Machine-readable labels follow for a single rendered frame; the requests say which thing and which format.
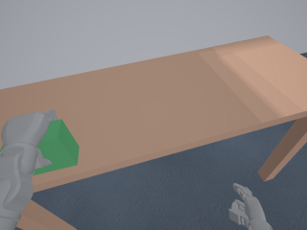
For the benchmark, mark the table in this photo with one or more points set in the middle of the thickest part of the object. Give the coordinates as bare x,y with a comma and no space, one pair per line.
136,112

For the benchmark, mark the left robot forearm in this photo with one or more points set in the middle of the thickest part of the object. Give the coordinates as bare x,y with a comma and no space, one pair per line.
17,167

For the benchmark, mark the right robot forearm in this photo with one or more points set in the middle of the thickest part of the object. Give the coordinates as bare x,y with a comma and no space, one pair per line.
258,224

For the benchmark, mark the robot right hand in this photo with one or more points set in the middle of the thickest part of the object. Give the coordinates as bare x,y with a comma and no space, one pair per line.
243,212

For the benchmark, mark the sponge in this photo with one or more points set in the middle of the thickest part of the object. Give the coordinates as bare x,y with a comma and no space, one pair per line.
59,146

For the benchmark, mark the robot left hand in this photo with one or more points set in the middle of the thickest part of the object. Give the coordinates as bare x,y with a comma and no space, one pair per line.
29,129

